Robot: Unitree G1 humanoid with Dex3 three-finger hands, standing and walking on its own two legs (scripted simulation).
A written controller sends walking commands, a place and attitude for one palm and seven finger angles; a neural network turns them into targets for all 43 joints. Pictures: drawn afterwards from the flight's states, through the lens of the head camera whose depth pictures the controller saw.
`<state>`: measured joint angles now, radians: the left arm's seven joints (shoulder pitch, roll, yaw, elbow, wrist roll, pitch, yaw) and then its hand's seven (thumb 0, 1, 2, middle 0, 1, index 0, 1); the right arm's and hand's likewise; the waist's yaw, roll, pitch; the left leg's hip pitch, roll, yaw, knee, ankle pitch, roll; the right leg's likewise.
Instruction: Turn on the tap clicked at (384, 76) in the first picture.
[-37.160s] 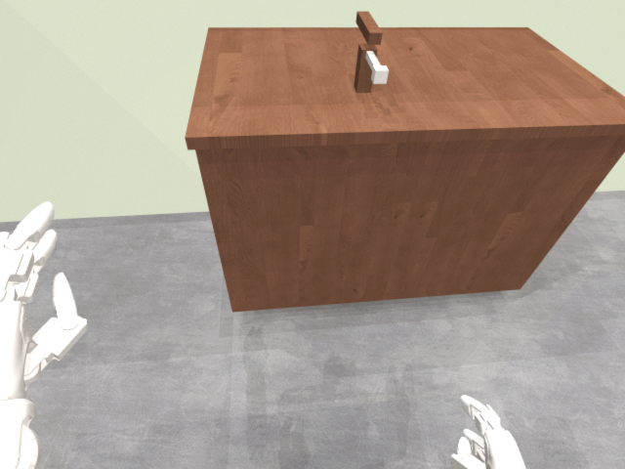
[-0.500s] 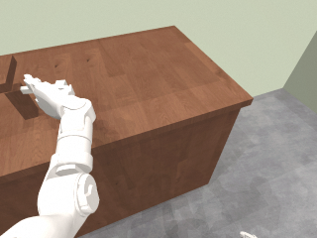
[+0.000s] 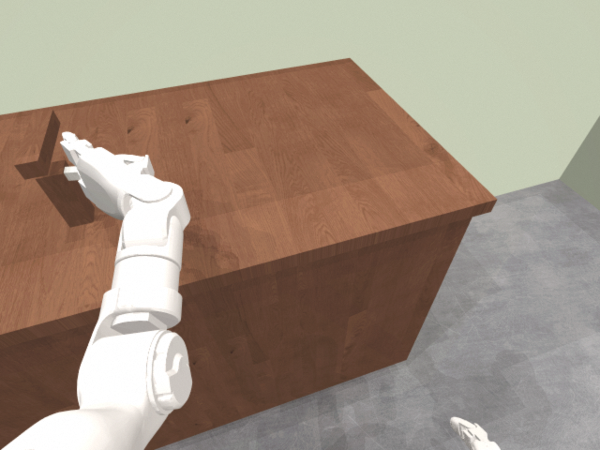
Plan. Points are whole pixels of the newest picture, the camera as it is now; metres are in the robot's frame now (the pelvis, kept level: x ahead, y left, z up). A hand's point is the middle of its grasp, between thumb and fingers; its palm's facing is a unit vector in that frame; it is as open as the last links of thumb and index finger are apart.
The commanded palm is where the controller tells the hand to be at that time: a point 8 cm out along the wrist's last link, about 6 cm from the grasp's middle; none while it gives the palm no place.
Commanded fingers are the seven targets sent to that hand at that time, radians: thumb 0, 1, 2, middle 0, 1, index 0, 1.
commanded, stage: lift the hand up off the lever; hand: left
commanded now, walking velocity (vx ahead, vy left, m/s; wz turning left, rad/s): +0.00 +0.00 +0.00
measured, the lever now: (137, 169) +0.47 +0.28 +0.14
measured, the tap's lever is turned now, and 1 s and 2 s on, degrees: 75 76 76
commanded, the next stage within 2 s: draw the hand back beside the body in 1.28 s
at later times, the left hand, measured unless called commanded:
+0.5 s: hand (144, 154) +0.42 +0.23 +0.20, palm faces +0.83 -0.56 -0.03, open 7.8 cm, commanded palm +0.36 +0.25 +0.21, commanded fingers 0.00 0.90 0.90 -0.15 -0.15 -0.15 -0.15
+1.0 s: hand (136, 142) +0.42 +0.23 +0.22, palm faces +0.81 -0.59 -0.03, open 7.8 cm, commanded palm +0.36 +0.25 +0.22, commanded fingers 0.00 0.90 0.90 -0.15 -0.15 -0.15 -0.15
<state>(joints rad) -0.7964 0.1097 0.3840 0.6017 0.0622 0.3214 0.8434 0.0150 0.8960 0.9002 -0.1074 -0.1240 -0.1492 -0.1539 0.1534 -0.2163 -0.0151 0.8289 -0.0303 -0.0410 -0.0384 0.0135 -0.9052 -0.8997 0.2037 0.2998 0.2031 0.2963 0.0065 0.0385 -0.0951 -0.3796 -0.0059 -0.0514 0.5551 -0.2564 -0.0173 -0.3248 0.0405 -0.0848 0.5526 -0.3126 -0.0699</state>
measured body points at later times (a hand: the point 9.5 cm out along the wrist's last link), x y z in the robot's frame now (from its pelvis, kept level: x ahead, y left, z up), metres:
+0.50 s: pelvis +0.00 +0.00 +0.00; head -0.01 -0.03 +0.45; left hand +0.37 +0.25 +0.21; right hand +0.16 -0.24 -0.11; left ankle +0.02 +0.13 -0.73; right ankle -0.02 -0.07 -0.73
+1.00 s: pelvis +0.00 +0.00 +0.01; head -0.02 -0.02 +0.46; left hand +0.37 +0.26 +0.23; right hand +0.16 -0.23 -0.11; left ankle +0.02 +0.13 -0.73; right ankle -0.02 -0.07 -0.73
